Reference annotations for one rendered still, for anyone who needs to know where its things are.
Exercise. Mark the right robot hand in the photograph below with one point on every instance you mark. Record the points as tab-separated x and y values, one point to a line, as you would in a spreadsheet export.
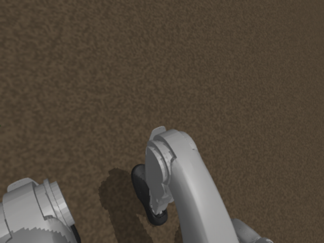
245	234

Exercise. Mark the left robot foot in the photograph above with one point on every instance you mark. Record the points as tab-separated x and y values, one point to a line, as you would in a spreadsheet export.
75	232

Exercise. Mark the right robot foot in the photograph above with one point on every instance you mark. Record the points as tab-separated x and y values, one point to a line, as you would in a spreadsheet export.
142	192

